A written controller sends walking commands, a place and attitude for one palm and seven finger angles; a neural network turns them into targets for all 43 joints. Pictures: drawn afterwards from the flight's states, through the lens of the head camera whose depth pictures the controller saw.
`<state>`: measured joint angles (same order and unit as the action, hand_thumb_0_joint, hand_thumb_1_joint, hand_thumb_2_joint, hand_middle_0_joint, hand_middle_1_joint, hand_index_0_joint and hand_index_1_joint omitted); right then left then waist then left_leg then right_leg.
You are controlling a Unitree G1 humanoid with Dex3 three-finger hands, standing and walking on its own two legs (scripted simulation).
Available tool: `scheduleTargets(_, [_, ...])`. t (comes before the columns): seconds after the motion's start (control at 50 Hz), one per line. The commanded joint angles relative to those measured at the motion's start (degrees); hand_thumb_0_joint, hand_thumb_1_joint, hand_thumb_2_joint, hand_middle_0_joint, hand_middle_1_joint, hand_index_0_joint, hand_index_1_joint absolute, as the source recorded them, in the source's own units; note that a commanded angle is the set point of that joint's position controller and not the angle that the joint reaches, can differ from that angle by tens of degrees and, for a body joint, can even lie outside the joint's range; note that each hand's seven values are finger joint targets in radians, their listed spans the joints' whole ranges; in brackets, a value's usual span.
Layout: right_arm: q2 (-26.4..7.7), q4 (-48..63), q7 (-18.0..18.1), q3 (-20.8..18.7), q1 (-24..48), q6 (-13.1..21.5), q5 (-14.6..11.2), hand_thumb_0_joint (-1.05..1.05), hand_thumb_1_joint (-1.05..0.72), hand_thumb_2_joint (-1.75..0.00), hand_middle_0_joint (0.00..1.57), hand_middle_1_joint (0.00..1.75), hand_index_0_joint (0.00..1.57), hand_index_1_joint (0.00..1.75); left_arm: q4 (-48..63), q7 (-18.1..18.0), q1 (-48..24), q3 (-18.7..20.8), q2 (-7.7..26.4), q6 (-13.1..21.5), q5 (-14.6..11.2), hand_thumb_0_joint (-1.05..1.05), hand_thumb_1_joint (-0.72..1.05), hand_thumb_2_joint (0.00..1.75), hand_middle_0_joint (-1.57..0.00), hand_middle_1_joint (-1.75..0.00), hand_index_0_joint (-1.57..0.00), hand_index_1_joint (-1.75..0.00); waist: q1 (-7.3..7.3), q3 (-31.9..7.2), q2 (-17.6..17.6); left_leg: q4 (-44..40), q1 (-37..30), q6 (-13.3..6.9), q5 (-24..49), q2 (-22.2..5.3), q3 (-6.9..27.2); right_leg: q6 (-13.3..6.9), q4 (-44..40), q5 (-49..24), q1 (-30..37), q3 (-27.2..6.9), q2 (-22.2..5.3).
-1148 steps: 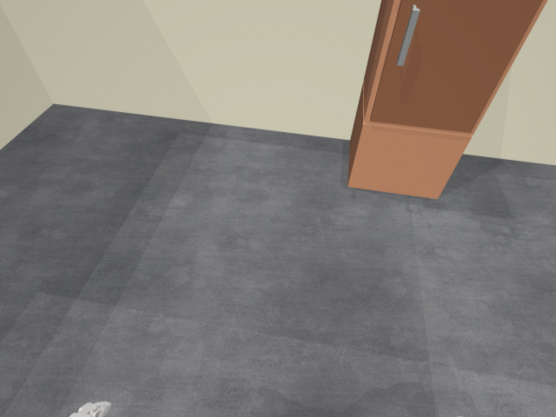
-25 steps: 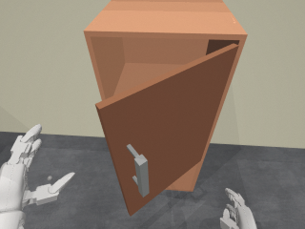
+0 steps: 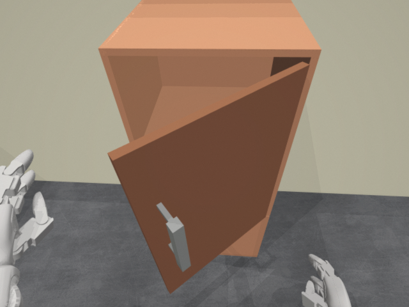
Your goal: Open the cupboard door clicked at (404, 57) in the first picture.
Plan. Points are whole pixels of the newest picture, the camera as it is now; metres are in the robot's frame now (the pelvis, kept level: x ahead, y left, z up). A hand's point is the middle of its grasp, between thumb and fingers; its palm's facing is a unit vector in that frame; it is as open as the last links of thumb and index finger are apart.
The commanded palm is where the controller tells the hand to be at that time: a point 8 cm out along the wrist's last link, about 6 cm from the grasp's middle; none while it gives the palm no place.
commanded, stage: draw the hand back to the body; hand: left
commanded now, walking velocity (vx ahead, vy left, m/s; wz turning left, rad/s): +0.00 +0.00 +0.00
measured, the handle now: (173, 238) +0.24 +0.10 +0.02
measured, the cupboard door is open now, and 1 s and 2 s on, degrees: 42 42 42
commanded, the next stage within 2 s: step back with the hand held close in 0.12 s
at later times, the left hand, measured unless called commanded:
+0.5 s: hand (47, 222) +0.18 +0.26 +0.16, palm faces +0.36 -0.79 -0.50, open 7.4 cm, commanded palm +0.12 +0.30 +0.18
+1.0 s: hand out of the picture +0.03 +0.30 +0.17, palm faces +0.50 -0.71 -0.50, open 7.4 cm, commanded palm -0.02 +0.33 +0.18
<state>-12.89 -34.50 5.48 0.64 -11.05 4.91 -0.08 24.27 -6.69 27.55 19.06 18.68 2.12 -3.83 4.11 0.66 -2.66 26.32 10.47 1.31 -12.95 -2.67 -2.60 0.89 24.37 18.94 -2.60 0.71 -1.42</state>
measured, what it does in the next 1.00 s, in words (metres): shifts its weight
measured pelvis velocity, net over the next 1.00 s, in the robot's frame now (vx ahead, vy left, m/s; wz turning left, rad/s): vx -0.14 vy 0.03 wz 0.07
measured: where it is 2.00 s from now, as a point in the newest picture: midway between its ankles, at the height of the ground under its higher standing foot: outside the picture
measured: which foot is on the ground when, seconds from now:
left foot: down 0.00-1.00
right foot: down 0.00-1.00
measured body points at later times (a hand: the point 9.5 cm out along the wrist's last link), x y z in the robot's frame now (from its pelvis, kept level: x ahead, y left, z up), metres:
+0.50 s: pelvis -0.03 +0.00 +0.00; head -0.01 -0.01 +0.45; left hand +0.16 +0.30 +0.18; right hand +0.17 -0.24 -0.08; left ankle +0.01 +0.14 -0.74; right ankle -0.06 -0.13 -0.74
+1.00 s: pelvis -0.14 +0.03 -0.02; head -0.12 +0.03 +0.43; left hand +0.00 +0.33 +0.19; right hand +0.04 -0.20 -0.10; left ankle -0.01 +0.14 -0.73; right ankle -0.06 -0.12 -0.74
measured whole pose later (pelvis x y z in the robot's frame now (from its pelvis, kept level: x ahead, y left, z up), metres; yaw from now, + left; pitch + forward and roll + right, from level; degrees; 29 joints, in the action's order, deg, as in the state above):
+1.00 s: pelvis -0.14 +0.03 -0.02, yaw +4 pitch -2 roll -2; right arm -11.9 -33.6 3.9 -0.8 -12.3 4.0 -0.2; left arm 32.6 -9.1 33.1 26.1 23.0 11.9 -2.0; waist 0.9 4.6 -2.3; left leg 38.8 28.6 0.5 -17.2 -1.3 -0.7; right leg 1.6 33.4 11.9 -19.3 -2.3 0.7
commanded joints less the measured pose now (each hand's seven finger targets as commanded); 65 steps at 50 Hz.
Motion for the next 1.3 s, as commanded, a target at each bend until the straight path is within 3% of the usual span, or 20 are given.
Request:
scheduleTargets(0.0, [-5.3,9.1,0.6,-1.9,7.2,3.6,0.3,0.00,-0.90,-0.90,0.20,0.30,0.20,0.30,12.9,-1.5,-4.6,8.0,11.9,4.7,-0.1,0.00,0.90,0.90,-0.20,-0.30,-0.20,-0.30,0.06,-5.4,-0.8,-1.7,-9.0,-2.6,14.4,1.6,-1.5,-0.5,-4.1,-21.2,-6.3,2.2,1.5])
scheduleTargets(0.2, [-5.4,8.8,0.7,-2.2,8.0,3.6,0.2,0.00,-0.90,-0.90,0.20,0.30,0.20,0.30,10.4,-0.8,-5.4,7.2,11.1,5.3,-0.4,0.00,0.90,0.90,-0.20,-0.30,-0.20,-0.30,0.04,-3.4,1.8,-2.5,-9.1,-3.0,11.8,1.7,-1.9,0.0,-5.8,-19.6,-7.0,1.6,1.5])
scheduleTargets(0.22, [-5.5,8.5,0.9,-2.2,8.2,3.7,0.2,0.00,-0.90,-0.90,0.20,0.30,0.20,0.30,11.8,-1.0,-9.2,7.3,12.1,5.6,-0.3,0.00,0.90,0.90,-0.20,-0.30,-0.20,-0.30,-0.16,-4.1,1.0,-2.3,-9.4,-3.0,12.2,1.9,-1.9,-0.1,-5.9,-20.0,-6.4,1.6,1.4])
scheduleTargets(0.24, [-6.5,9.2,0.6,-2.1,7.5,2.3,0.3,0.00,-0.90,-0.90,0.20,0.30,0.20,0.30,13.7,-1.2,-13.2,13.7,19.0,7.6,0.2,0.00,0.90,0.90,-0.20,-0.30,-0.20,-0.30,-3.02,1.0,3.1,1.2,-6.8,-3.3,11.5,0.6,-2.1,0.2,-9.2,-27.4,-13.0,-2.1,-1.6])
scheduleTargets(0.3, [-6.0,9.4,0.2,-2.6,7.7,-0.5,0.3,0.00,-0.90,-0.90,0.20,0.30,0.20,0.30,9.7,-0.2,-4.6,9.5,13.5,7.9,0.6,0.00,0.90,0.90,-0.20,-0.30,-0.20,-0.30,-3.27,-4.0,5.0,2.4,-6.0,-3.0,16.3,0.6,-1.8,0.6,-5.5,-37.8,-8.3,-1.4,-3.1])
scheduleTargets(0.34, [-6.2,10.8,0.2,-3.0,7.6,-1.8,0.1,0.00,-0.90,-0.90,0.20,0.30,0.20,0.30,11.6,-0.4,-1.4,10.2,13.7,8.0,0.6,0.00,0.90,0.90,-0.20,-0.30,-0.20,-0.30,-3.04,-7.3,0.7,1.4,-7.7,-2.9,23.7,-0.4,-2.1,0.6,-2.8,-38.5,-6.8,-0.3,-2.3])
scheduleTargets(0.52, [-6.4,13.8,0.1,-3.8,7.5,-4.5,-0.6,0.00,-0.90,-0.90,0.20,0.30,0.20,0.30,16.3,-1.8,4.4,13.8,17.0,8.1,0.0,0.00,0.90,0.90,-0.20,-0.30,-0.20,-0.30,-3.11,-10.3,0.2,0.0,-4.3,-2.2,25.4,-2.0,-0.9,0.9,0.1,-30.9,-6.9,0.2,-0.4])
scheduleTargets(0.62, [-6.7,14.0,-0.1,-4.0,6.6,-3.6,-0.7,0.00,-0.90,-0.90,0.20,0.30,0.20,0.30,17.1,-2.4,5.4,13.5,16.4,9.0,0.1,0.00,0.90,0.90,-0.20,-0.30,-0.20,-0.30,-3.45,-8.2,-1.7,-2.3,1.6,-2.2,12.9,-2.5,0.2,0.8,0.1,-20.1,-7.9,-0.3,0.5])
scheduleTargets(0.74, [-7.4,13.8,-0.2,-3.9,6.0,-0.9,-0.7,0.00,-0.90,-0.90,0.20,0.30,0.20,0.30,17.7,-3.1,4.5,13.8,15.1,11.4,1.0,0.00,0.90,0.90,-0.20,-0.30,-0.20,-0.30,-3.78,-3.2,-6.8,-10.0,16.7,-3.7,-16.9,-4.5,5.1,0.9,3.4,-1.4,-5.5,0.0,3.2])
scheduleTargets(0.82, [-7.8,13.5,-0.3,-4.4,5.9,1.5,-0.6,0.00,-0.90,-0.90,0.20,0.30,0.20,0.30,18.4,-3.2,3.4,15.3,15.6,12.6,1.8,0.00,0.90,0.90,-0.20,-0.30,-0.20,-0.30,-3.13,-3.9,-11.1,-13.8,25.6,-5.4,-27.0,-7.3,8.9,0.4,11.3,0.5,-0.5,1.4,5.9])
scheduleTargets(0.88, [-6.4,12.4,-0.7,-4.4,4.5,2.9,-0.4,0.00,-0.90,-0.90,0.20,0.30,0.20,0.30,19.6,-3.3,5.1,15.0,15.5,13.3,1.1,0.00,0.90,0.90,-0.20,-0.30,-0.20,-0.30,-3.71,-5.3,-3.2,-4.5,17.4,-3.5,-19.8,-3.0,4.6,-1.5,2.6,4.3,-9.8,-3.7,2.8])
scheduleTargets(0.94, [-5.3,8.5,-0.9,-4.7,2.3,2.4,0.3,0.00,-0.90,-0.90,0.20,0.30,0.20,0.30,17.5,-4.1,3.6,13.2,14.9,13.1,1.2,0.00,0.90,0.90,-0.20,-0.30,-0.20,-0.30,-4.93,-3.5,11.4,21.0,0.0,0.5,-10.2,3.6,-0.3,-7.5,-12.5,18.4,-35.9,-17.5,-9.3])
scheduleTargets(0.98, [-5.2,6.9,-1.2,-4.4,1.8,1.7,0.6,0.00,-0.90,-0.90,0.20,0.30,0.20,0.30,17.0,-4.6,-1.8,11.1,14.2,12.0,1.9,0.00,0.90,0.90,-0.20,-0.30,-0.20,-0.30,-5.99,-2.2,15.0,22.0,-3.0,-0.1,-8.0,3.0,0.8,-7.0,-10.7,12.2,-38.4,-14.4,-10.7])
scheduleTargets(1.02, [-6.3,7.4,0.0,-3.8,3.5,2.0,0.4,0.00,-0.90,-0.90,0.20,0.30,0.20,0.30,17.7,-4.5,-8.1,10.8,15.3,11.9,1.9,0.00,0.90,0.90,-0.20,-0.30,-0.20,-0.30,-6.42,3.4,5.4,4.5,-0.3,-1.5,-11.9,0.1,4.7,-2.4,-2.0,11.9,-37.8,-8.1,-3.9])
scheduleTargets(1.06, [-7.5,8.8,0.5,-3.7,5.0,3.9,0.5,0.00,-0.90,-0.90,0.20,0.30,0.20,0.30,18.2,-4.9,-8.3,13.3,15.1,13.2,2.2,0.00,0.90,0.90,-0.20,-0.30,-0.20,-0.30,-4.63,-1.3,-17.6,-21.2,20.6,-8.8,-35.2,-17.1,27.3,1.3,29.4,9.0,-18.2,-0.4,7.1])
scheduleTargets(1.08, [-6.2,8.2,0.2,-4.4,4.4,4.9,0.9,0.00,-0.90,-0.90,0.20,0.30,0.20,0.30,19.0,-4.9,-9.0,14.9,16.4,13.7,2.7,0.00,0.90,0.90,-0.20,-0.30,-0.20,-0.30,-4.89,-5.1,-15.6,-24.0,24.8,-10.3,-35.5,-19.7,29.0,1.0,44.6,8.9,-12.5,-3.0,7.9])
scheduleTargets(1.12, [-6.5,7.7,-1.6,-5.8,5.3,5.0,0.4,0.00,-0.90,-0.90,0.20,0.30,0.20,0.30,17.8,-4.3,-5.8,14.6,16.2,13.8,2.0,0.00,0.90,0.90,-0.20,-0.30,-0.20,-0.30,-3.81,-7.5,-6.4,-16.2,19.5,-10.2,-23.0,-17.4,19.9,0.4,49.6,8.6,-15.6,-3.9,7.2])
scheduleTargets(1.18, [-5.4,7.1,-3.7,-5.4,7.4,4.9,0.3,0.00,-0.90,-0.90,0.20,0.30,0.20,0.30,20.6,-4.8,-1.7,11.1,12.6,12.3,0.5,0.00,0.90,0.90,-0.20,-0.30,-0.20,-0.30,-3.41,-8.1,-11.0,-16.8,15.8,-6.8,-19.0,-13.4,10.4,-0.6,42.6,11.0,-15.4,1.7,6.7])
scheduleTargets(1.24, [-4.6,7.6,-3.8,-3.9,5.3,5.2,0.1,0.00,-0.90,-0.90,0.20,0.30,0.20,0.30,22.4,-4.6,1.6,11.5,13.9,12.1,-0.4,0.00,0.90,0.90,-0.20,-0.30,-0.20,-0.30,-3.77,-10.2,-14.9,-19.5,10.4,-2.4,-20.1,-10.2,6.7,-2.4,22.4,16.2,-8.9,6.7,7.5])
scheduleTargets(1.28, [-4.1,8.0,-3.7,-3.1,4.9,4.7,0.6,0.00,-0.90,-0.90,0.20,0.30,0.20,0.30,20.9,-3.8,2.8,12.8,15.4,12.0,-0.7,0.00,0.90,0.90,-0.20,-0.30,-0.20,-0.30,-3.08,-7.6,-10.1,-11.3,9.0,1.8,-13.8,-5.0,1.6,-4.6,-4.3,14.0,-5.4,4.6,5.6])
